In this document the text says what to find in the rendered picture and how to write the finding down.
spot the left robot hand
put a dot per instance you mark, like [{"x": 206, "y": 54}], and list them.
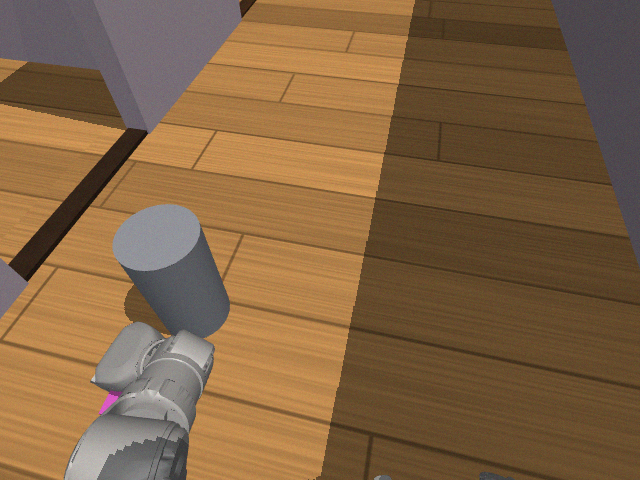
[{"x": 118, "y": 366}]

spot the left robot arm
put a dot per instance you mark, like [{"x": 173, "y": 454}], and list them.
[{"x": 144, "y": 434}]

